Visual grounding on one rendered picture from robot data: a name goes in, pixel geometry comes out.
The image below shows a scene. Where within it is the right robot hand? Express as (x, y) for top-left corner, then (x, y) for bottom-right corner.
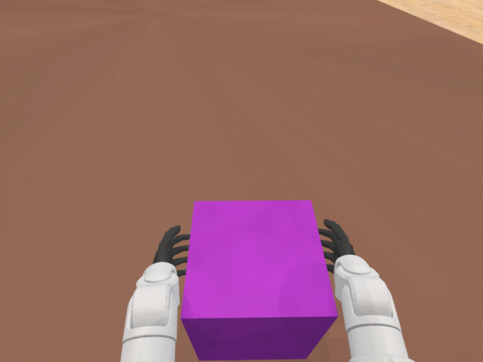
(318, 219), (355, 274)

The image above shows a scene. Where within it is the carton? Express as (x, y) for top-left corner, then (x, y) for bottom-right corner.
(180, 200), (338, 360)

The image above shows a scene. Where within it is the robot right forearm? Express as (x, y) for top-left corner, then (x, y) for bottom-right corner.
(334, 255), (415, 362)

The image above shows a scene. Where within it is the robot left forearm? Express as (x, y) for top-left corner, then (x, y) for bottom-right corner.
(120, 262), (180, 362)

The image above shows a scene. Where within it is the left robot hand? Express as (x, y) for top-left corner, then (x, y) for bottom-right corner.
(153, 225), (190, 277)

